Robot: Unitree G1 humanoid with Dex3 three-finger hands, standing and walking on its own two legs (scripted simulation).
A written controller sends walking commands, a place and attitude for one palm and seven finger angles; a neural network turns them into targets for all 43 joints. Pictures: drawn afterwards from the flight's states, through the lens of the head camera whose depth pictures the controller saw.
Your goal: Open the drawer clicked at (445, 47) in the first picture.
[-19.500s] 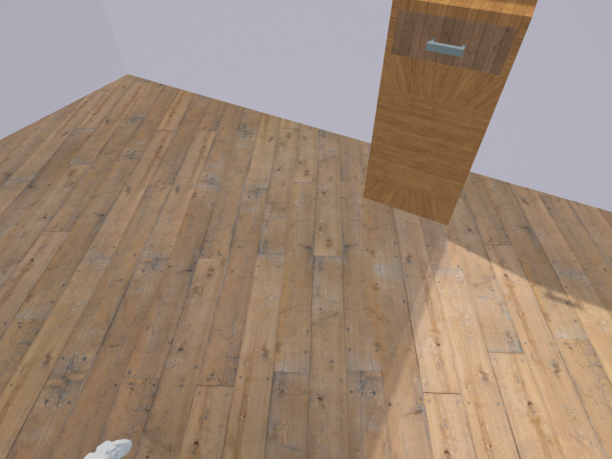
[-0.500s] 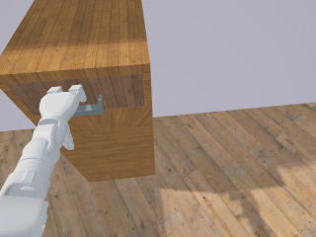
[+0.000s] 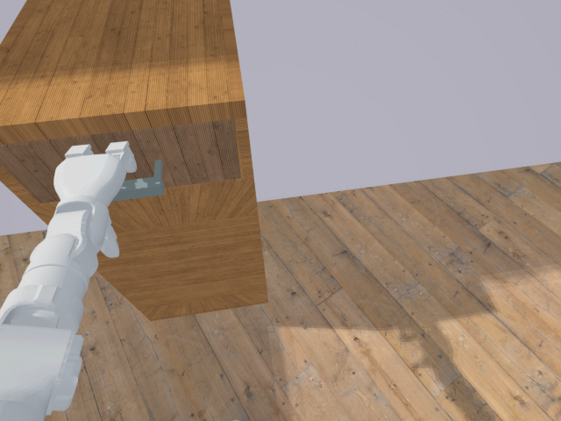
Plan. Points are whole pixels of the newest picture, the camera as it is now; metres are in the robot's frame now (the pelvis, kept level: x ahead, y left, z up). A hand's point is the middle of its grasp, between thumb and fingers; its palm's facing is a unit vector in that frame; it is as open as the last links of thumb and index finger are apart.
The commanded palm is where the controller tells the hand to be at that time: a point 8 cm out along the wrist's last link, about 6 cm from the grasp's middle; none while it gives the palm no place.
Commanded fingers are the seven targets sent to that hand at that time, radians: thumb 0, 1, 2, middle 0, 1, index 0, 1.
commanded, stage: lower the fingers behind the handle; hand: left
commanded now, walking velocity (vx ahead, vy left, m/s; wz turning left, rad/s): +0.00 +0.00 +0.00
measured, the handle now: (127, 179) +0.49 +0.26 +0.03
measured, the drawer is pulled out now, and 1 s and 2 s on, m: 0.00 0.00 0.00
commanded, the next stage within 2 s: lift the fingers back up to retry in 0.66 s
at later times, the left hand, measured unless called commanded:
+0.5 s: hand (108, 198) +0.44 +0.28 +0.04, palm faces -0.04 +0.03 -1.00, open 13.7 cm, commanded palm +0.42 +0.27 +0.06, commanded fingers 0.00 -0.50 0.30 -0.30 -1.20 -0.30 -1.20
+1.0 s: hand (107, 198) +0.44 +0.28 +0.04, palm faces -0.05 +0.01 -1.00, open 13.8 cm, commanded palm +0.42 +0.26 +0.10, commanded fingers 0.00 -0.50 0.30 -0.30 -1.20 -0.30 -1.20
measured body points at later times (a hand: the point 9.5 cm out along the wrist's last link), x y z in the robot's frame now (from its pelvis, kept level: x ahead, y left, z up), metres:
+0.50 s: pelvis -0.02 +0.01 -0.01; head +0.06 +0.00 +0.43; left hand +0.44 +0.27 +0.10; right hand +0.02 -0.27 -0.14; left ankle -0.01 +0.12 -0.71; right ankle -0.01 -0.12 -0.71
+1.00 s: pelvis -0.01 +0.01 -0.01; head +0.06 +0.01 +0.44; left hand +0.44 +0.27 +0.10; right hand +0.02 -0.26 -0.14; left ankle -0.01 +0.12 -0.71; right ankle -0.01 -0.12 -0.71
